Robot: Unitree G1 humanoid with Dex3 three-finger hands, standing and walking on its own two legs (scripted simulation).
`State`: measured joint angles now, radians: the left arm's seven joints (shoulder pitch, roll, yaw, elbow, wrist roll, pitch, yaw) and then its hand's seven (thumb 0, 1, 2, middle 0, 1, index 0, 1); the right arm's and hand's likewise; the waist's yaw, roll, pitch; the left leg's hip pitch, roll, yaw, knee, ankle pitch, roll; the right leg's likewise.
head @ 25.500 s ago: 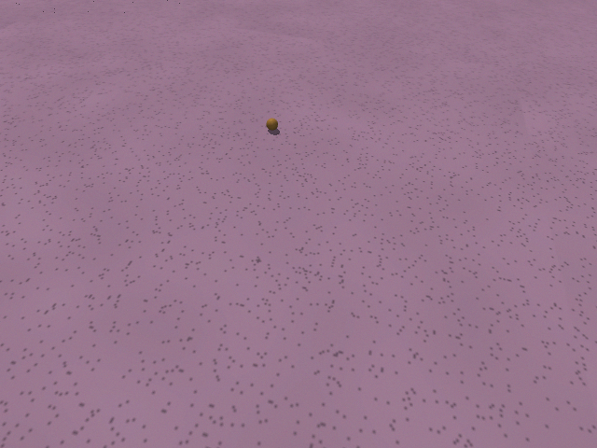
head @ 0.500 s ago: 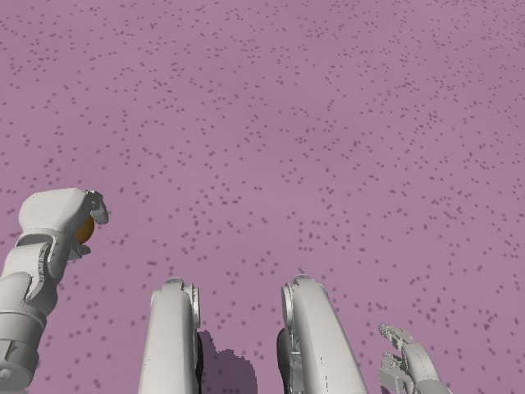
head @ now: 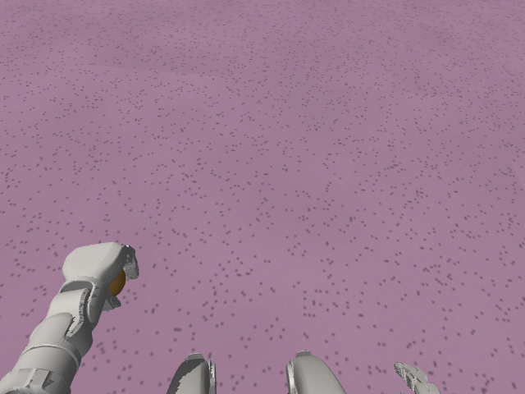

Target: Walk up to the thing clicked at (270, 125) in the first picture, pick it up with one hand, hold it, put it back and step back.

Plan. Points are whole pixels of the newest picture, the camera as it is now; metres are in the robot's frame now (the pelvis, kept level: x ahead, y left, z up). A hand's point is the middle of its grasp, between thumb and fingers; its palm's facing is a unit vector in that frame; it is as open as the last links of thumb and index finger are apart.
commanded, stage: lift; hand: left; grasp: from above
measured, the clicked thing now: (104, 280) +0.34 +0.26 -0.09
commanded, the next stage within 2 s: hold in 0.36 s
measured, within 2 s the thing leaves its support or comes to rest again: neither
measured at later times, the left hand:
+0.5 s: hand (102, 259) +0.34 +0.23 +0.00, palm faces -0.43 -0.08 -0.90, open 7.3 cm
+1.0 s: hand (100, 243) +0.35 +0.22 +0.04, palm faces -0.44 -0.06 -0.89, open 7.2 cm
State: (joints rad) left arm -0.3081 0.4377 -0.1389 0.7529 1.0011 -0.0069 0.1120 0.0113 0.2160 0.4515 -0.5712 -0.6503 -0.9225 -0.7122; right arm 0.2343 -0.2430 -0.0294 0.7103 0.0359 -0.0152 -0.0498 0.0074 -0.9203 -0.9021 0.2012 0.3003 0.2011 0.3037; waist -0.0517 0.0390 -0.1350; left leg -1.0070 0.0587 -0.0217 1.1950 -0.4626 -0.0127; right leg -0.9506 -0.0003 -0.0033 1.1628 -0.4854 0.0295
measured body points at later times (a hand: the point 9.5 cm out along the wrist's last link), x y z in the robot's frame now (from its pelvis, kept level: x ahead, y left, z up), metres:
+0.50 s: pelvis +0.03 +0.00 +0.07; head +0.07 +0.00 +0.51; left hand +0.36 +0.23 +0.05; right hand +0.12 -0.26 -0.06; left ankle +0.06 +0.13 -0.64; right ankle +0.05 -0.14 -0.64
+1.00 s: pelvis +0.04 +0.00 +0.08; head +0.06 -0.01 +0.53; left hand +0.37 +0.22 +0.09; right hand +0.17 -0.26 -0.03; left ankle +0.06 +0.13 -0.64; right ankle +0.05 -0.14 -0.64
